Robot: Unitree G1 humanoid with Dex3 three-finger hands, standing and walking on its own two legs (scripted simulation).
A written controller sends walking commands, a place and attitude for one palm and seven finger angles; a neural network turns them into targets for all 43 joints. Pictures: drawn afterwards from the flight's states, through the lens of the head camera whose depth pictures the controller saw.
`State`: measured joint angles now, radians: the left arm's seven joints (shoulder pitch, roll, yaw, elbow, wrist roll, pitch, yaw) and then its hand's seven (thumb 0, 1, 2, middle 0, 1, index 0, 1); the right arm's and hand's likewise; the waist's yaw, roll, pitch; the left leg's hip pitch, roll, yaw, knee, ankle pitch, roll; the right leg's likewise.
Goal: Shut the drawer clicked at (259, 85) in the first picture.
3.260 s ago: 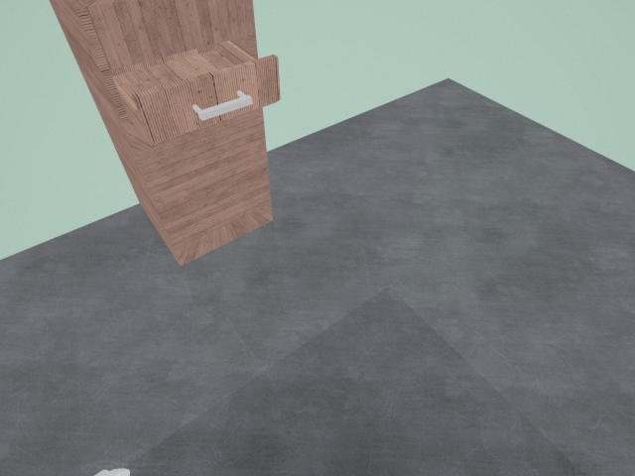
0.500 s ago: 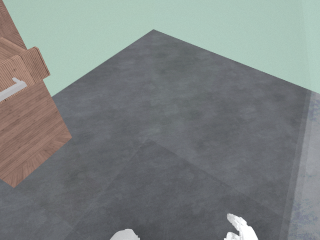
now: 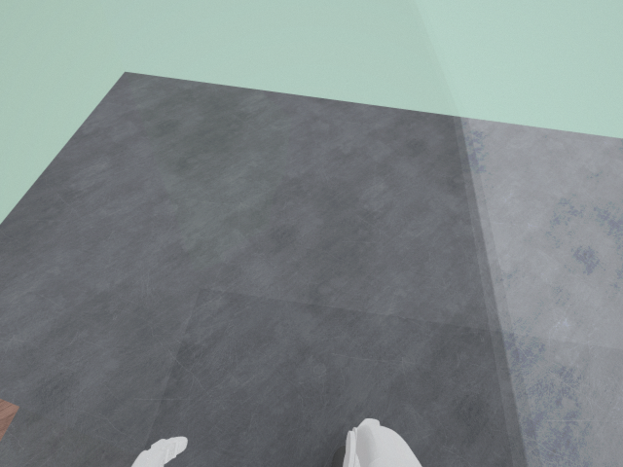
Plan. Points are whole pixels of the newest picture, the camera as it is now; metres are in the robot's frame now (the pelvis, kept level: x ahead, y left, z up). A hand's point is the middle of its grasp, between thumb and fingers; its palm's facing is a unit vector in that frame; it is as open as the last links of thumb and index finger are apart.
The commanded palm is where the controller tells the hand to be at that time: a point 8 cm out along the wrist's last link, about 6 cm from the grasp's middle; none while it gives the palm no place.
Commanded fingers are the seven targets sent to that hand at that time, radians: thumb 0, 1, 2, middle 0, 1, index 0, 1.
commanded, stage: walk to a spot facing it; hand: left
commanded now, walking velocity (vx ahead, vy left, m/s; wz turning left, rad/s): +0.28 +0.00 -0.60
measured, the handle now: out of the picture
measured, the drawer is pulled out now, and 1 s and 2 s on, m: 0.16 0.16 0.16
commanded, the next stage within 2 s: none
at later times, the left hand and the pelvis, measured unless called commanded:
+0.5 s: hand (164, 363) +0.30 +0.23 -0.17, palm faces -0.17 -0.95 -0.26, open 7.3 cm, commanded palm none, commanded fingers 0.00 0.90 0.90 -0.20 -0.30 -0.20 -0.30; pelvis +0.23 +0.02 -0.01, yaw -17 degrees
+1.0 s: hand (259, 245) +0.52 +0.09 -0.15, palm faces -0.58 -0.77 -0.28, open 7.4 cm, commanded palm none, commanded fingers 0.00 0.90 0.90 -0.20 -0.30 -0.20 -0.30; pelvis +0.30 +0.00 -0.01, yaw -37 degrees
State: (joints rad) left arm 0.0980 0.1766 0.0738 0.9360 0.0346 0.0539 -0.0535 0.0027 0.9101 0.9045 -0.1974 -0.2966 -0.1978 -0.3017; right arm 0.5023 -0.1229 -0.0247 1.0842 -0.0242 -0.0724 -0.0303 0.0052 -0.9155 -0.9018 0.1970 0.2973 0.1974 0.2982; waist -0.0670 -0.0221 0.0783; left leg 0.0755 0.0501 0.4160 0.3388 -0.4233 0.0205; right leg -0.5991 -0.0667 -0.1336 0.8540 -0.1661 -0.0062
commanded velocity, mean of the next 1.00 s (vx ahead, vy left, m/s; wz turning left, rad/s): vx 0.06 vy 0.00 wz -0.60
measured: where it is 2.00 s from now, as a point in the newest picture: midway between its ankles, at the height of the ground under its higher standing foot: (286, 422)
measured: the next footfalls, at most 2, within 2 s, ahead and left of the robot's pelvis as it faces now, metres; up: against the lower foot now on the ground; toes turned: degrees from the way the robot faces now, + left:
right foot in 0.12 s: +0.17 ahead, -0.09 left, +0.00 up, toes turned -12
left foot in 0.52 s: +0.40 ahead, +0.13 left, +0.00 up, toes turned -11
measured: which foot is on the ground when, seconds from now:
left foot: down 0.00-0.12, up 0.14-0.50, down 0.52-0.98, up 1.00-1.00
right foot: up 0.00-0.10, down 0.12-0.52, up 0.54-0.96, down 0.98-1.00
